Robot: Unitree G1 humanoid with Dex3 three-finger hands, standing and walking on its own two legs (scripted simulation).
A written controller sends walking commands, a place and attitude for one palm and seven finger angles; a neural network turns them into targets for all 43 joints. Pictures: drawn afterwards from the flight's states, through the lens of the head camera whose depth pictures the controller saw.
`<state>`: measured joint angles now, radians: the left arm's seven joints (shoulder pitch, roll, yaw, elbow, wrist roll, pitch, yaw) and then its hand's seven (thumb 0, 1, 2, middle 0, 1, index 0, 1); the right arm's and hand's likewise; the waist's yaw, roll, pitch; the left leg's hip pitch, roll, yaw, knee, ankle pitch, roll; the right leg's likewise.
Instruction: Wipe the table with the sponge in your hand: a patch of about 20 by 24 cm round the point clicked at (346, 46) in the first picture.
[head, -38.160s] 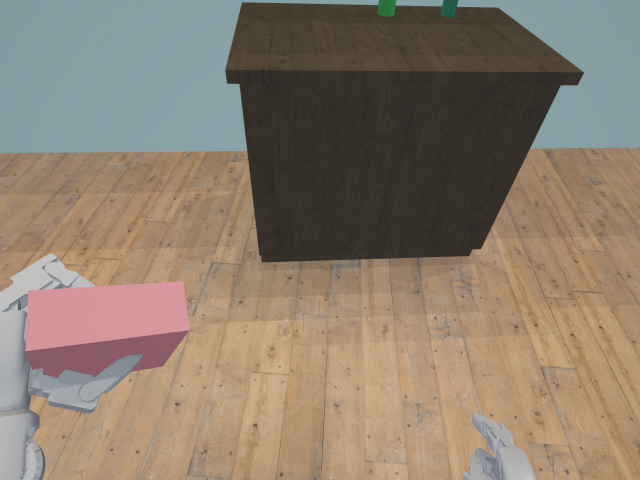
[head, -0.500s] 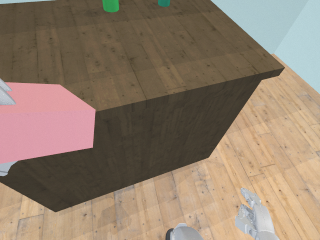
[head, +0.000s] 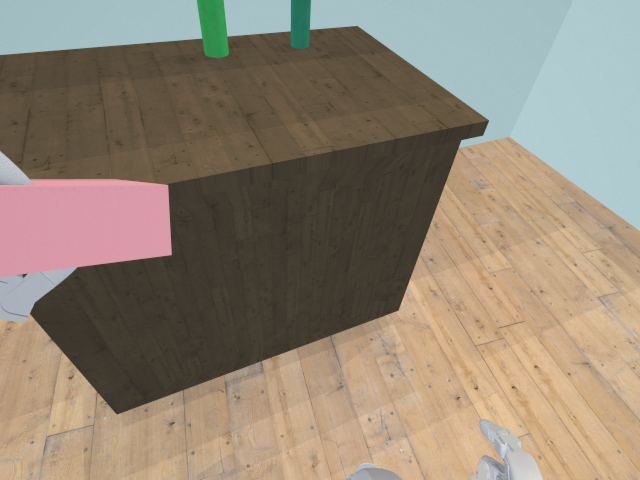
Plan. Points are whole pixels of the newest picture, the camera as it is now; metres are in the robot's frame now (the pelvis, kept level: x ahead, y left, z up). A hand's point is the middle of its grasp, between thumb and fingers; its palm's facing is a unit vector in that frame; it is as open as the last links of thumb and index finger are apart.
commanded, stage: stop stepping back and stand still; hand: left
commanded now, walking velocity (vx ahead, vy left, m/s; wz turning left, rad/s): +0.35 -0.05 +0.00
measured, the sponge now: (82, 214) +0.24 +0.20 +0.28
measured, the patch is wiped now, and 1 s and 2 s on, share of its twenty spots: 1.00 1.00 1.00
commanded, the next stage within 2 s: stand and wait in 0.42 s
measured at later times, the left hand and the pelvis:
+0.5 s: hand out of the picture +0.18 +0.22 +0.33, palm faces +0.59 -0.78 -0.23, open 8.8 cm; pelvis -0.04 -0.03 +0.01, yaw +1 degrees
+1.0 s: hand (33, 220) +0.22 +0.22 +0.29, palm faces +0.50 -0.80 -0.34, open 8.8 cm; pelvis +0.00 -0.02 +0.02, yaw +1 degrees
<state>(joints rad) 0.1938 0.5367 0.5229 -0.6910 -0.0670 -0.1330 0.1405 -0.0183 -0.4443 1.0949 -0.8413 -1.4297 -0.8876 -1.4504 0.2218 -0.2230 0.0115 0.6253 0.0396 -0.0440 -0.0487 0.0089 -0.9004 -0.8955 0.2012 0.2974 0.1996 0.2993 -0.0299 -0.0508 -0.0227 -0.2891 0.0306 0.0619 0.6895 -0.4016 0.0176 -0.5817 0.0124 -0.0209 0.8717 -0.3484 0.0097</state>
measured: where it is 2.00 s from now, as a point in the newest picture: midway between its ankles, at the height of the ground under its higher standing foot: outside the picture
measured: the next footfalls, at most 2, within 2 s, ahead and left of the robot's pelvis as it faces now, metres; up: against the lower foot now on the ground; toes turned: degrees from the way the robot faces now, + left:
right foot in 0.18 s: +0.04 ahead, -0.13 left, +0.00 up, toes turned +0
